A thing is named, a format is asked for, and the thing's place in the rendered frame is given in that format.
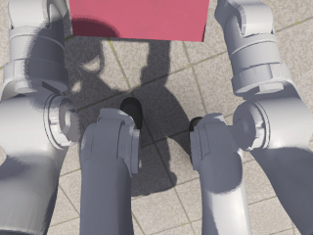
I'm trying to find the left robot upper arm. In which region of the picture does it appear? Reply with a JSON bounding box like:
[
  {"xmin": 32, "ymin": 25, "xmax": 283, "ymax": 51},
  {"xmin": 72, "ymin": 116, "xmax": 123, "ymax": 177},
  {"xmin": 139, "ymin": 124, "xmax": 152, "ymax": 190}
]
[{"xmin": 0, "ymin": 93, "xmax": 82, "ymax": 235}]

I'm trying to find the carton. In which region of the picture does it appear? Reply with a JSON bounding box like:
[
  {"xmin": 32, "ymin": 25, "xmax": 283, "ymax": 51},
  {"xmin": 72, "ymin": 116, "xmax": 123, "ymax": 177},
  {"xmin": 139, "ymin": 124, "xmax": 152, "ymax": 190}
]
[{"xmin": 68, "ymin": 0, "xmax": 209, "ymax": 42}]

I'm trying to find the right robot forearm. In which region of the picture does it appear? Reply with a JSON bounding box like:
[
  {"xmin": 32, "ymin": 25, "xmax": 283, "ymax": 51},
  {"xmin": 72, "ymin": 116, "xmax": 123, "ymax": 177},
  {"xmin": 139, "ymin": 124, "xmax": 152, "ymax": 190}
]
[{"xmin": 214, "ymin": 0, "xmax": 313, "ymax": 120}]

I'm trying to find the left robot thigh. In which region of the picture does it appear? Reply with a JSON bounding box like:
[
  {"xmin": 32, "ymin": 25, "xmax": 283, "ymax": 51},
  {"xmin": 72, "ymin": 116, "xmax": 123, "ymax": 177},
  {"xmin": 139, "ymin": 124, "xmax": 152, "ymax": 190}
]
[{"xmin": 79, "ymin": 118, "xmax": 141, "ymax": 235}]

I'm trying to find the left robot forearm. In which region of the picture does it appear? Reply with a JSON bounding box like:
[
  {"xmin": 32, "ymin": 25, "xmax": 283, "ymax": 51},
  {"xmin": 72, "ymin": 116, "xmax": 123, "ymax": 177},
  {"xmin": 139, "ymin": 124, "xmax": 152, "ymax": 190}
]
[{"xmin": 0, "ymin": 0, "xmax": 69, "ymax": 103}]

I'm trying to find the robot right foot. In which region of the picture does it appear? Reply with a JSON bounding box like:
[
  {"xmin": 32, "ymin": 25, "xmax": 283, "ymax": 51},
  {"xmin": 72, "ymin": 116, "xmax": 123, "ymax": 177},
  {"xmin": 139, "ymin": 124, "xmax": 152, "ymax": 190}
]
[{"xmin": 189, "ymin": 117, "xmax": 202, "ymax": 145}]

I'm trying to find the right robot upper arm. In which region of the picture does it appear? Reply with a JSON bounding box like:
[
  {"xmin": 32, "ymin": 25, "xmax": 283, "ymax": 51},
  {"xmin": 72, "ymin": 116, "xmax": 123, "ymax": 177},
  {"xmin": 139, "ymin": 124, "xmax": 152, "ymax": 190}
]
[{"xmin": 231, "ymin": 95, "xmax": 313, "ymax": 235}]

